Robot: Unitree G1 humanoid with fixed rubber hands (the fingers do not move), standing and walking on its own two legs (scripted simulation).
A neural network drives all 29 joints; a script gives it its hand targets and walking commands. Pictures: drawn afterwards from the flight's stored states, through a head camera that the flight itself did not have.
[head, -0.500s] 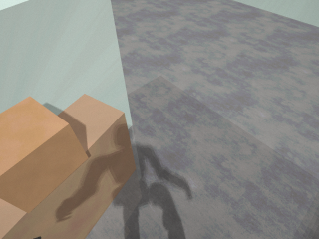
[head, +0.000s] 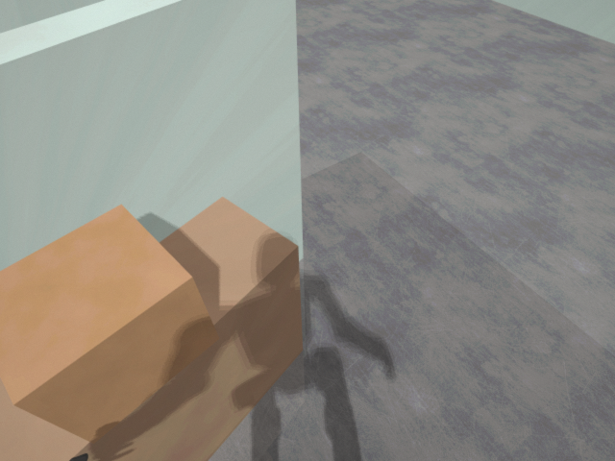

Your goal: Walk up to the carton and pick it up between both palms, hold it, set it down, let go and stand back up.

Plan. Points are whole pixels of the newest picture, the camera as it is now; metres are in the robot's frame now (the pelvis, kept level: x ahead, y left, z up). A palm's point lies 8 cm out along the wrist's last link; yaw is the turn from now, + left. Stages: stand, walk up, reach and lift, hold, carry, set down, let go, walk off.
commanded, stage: walk up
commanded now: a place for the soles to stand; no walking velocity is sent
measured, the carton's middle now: (108, 319) +0.38 +0.32 -0.08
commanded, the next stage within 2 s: none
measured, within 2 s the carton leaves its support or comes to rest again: neither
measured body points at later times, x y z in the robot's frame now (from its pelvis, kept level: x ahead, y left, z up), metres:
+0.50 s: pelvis +0.05 +0.04 -0.01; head +0.09 +0.04 +0.44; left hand +0.07 +0.38 -0.11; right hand +0.19 -0.26 -0.12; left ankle +0.08 +0.16 -0.73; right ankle +0.07 -0.11 -0.70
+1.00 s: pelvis +0.03 +0.03 -0.01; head +0.05 +0.05 +0.43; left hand -0.02 +0.37 -0.13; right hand +0.24 -0.23 -0.12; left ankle +0.03 +0.16 -0.73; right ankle +0.08 -0.11 -0.69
